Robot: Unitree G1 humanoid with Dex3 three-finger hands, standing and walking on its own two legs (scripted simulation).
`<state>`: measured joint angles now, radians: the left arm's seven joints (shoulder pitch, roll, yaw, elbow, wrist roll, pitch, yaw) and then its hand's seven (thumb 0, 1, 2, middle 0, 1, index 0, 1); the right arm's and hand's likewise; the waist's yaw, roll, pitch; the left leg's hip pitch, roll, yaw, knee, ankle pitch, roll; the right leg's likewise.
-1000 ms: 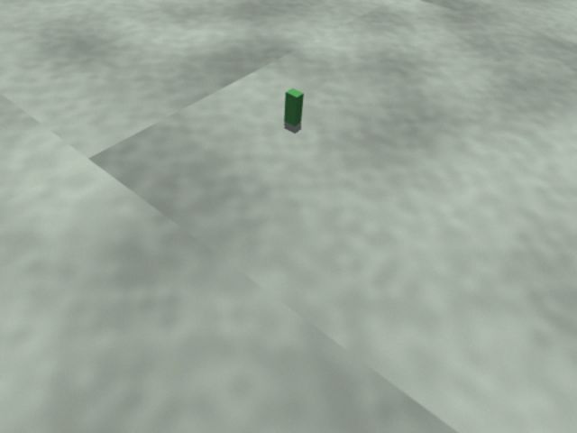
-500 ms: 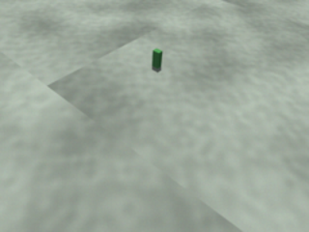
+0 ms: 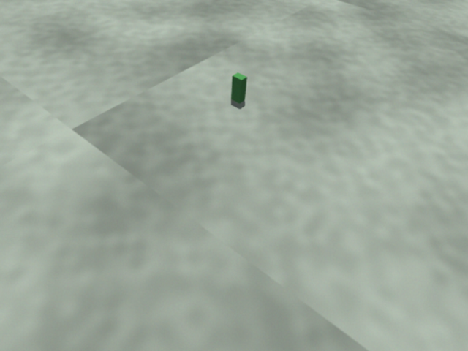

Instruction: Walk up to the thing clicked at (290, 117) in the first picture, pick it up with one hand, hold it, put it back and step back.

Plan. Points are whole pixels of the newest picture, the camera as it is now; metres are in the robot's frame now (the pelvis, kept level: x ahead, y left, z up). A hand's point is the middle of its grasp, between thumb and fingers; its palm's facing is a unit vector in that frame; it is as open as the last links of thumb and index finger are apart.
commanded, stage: stand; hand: left
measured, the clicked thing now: (238, 88) +1.94 -0.11 -0.69
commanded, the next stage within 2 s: walk up in 0.12 s
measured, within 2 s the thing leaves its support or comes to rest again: neither
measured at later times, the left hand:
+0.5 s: hand (110, 321) +0.21 +0.22 -0.14, palm faces -0.08 -0.88 -0.46, open 7.4 cm
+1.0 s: hand (151, 237) +0.42 +0.18 -0.18, palm faces -0.19 -0.92 -0.34, open 7.4 cm
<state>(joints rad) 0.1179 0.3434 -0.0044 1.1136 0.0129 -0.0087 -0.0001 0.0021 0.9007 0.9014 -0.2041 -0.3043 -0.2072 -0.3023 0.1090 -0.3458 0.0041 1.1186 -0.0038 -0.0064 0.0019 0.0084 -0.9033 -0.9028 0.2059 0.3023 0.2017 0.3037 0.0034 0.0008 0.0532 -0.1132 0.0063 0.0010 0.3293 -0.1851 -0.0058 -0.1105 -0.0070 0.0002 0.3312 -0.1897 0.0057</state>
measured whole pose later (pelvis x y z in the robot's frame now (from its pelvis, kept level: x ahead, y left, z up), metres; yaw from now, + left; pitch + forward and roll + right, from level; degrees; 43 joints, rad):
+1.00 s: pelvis +0.33 -0.09 -0.02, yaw -9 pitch -2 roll +1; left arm 0.29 0.45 0.04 0.96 0.00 -0.05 -0.05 0.01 0.90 0.90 -0.20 -0.30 -0.21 -0.30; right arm 0.21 -0.39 -0.08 0.89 -0.01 -0.09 0.07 0.01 -0.90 -0.90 0.21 0.30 0.20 0.30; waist 0.00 -0.07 0.04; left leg -0.34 0.07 0.12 0.58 -0.22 0.01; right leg -0.34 -0.01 0.04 1.10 -0.41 -0.04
